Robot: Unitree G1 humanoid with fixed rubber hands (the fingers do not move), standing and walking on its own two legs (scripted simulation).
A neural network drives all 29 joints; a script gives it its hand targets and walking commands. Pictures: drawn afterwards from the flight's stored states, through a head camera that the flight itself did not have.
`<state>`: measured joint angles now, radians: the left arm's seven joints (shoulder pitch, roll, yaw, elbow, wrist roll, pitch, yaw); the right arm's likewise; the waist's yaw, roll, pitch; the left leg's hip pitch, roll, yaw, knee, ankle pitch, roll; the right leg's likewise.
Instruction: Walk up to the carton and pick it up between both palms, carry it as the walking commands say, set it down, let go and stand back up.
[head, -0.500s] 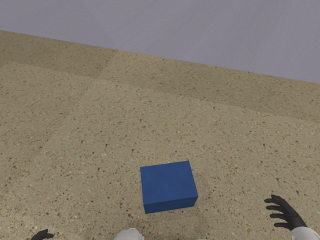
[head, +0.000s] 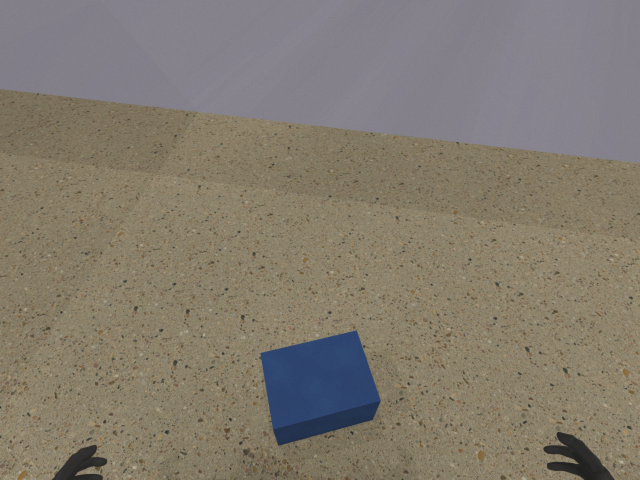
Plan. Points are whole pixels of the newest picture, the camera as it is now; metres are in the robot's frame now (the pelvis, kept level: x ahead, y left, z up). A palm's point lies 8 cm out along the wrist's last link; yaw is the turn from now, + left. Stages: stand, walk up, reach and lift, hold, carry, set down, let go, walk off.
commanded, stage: walk up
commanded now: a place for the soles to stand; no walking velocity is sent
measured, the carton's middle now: (318, 387) +0.45 +0.01 -0.68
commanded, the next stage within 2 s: none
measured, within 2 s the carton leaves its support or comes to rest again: neither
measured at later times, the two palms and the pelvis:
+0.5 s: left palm out of the picture +0.09 +0.28 -0.10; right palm out of the picture +0.03 -0.41 -0.07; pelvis -0.01 -0.05 -0.01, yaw +2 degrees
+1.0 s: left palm out of the picture +0.10 +0.23 -0.08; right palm (631, 412) +0.21 -0.41 -0.08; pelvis +0.03 -0.11 +0.00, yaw +11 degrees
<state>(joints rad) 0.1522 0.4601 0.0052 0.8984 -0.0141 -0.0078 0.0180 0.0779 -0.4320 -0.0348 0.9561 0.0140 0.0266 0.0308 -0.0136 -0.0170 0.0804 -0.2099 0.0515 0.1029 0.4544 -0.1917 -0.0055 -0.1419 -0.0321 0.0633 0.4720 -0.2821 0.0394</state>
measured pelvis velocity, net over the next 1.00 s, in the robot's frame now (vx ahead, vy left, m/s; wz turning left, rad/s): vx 0.03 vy -0.11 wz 0.20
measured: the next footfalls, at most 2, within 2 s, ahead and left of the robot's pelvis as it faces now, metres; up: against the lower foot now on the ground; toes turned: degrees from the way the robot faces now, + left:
right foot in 0.54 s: +0.09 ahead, -0.22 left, +0.00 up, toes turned +8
left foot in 0.74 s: +0.06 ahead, +0.04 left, +0.00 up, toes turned +10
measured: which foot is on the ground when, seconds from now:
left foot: down 0.00-0.54, up 0.56-0.72, down 0.74-1.00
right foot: down 0.00-0.24, up 0.26-0.52, down 0.54-1.00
